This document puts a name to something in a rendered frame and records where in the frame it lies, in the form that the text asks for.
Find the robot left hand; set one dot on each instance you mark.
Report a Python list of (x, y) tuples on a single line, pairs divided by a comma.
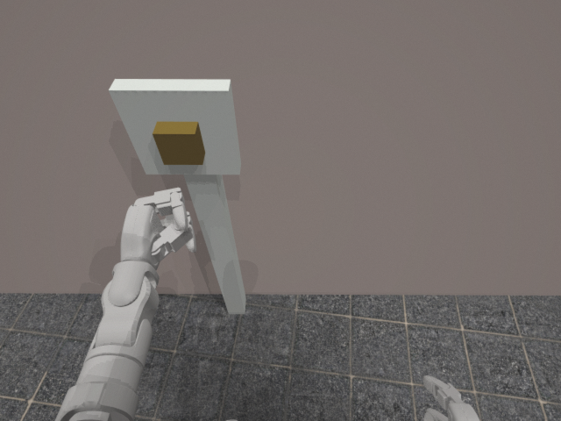
[(144, 236)]

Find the panel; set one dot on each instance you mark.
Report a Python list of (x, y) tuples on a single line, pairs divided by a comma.
[(141, 103)]

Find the robot right hand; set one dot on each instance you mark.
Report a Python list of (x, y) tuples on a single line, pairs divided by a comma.
[(450, 399)]

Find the robot left forearm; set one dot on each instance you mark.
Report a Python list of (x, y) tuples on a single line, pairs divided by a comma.
[(107, 385)]

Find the button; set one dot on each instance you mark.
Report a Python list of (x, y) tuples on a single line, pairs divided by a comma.
[(179, 143)]

